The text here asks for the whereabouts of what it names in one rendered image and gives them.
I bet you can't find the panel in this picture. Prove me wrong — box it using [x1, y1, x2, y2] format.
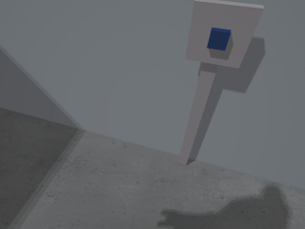
[178, 0, 264, 166]

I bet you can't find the button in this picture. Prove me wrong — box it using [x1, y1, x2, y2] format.
[207, 28, 231, 51]

